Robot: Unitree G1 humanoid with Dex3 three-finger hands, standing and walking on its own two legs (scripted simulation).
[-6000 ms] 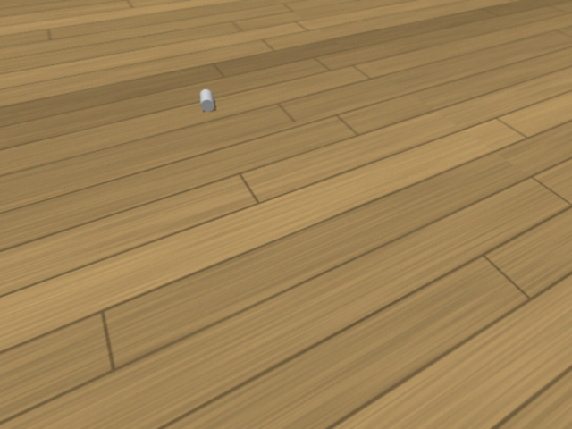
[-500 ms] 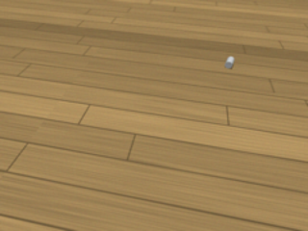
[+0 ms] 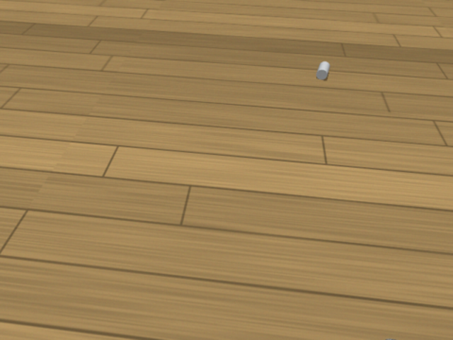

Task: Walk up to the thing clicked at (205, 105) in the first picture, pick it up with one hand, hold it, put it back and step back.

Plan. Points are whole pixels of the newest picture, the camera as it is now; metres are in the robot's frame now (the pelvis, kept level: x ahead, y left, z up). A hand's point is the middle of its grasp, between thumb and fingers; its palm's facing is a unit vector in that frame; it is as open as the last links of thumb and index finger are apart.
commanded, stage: walk up
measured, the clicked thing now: (323, 70) +2.04 -0.74 -0.73
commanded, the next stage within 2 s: stand in 1.52 s
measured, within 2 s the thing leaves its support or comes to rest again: neither
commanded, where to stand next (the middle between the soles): +0.04 +0.01 m, yaw -20 degrees
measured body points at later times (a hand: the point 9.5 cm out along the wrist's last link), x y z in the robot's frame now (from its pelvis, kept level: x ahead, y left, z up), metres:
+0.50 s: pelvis -0.01 -0.01 -0.01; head +0.04 -0.04 +0.44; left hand +0.12 +0.28 -0.12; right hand +0.02 -0.33 -0.14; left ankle +0.00 +0.14 -0.69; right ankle -0.01 -0.12 -0.74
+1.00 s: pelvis -0.02 +0.00 -0.01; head +0.01 -0.01 +0.43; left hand +0.17 +0.27 -0.13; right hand -0.03 -0.33 -0.13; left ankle +0.04 +0.13 -0.74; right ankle -0.05 -0.12 -0.74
